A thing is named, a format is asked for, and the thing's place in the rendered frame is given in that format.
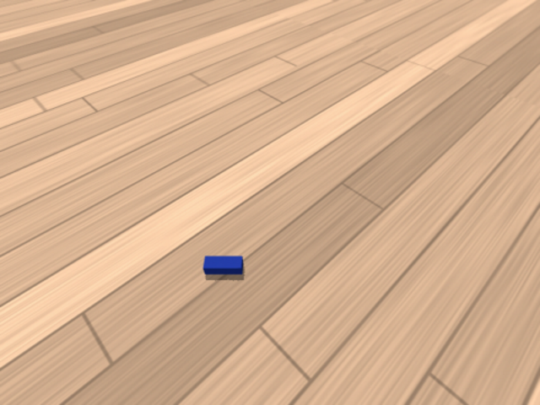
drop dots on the carton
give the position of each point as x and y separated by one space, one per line
223 265

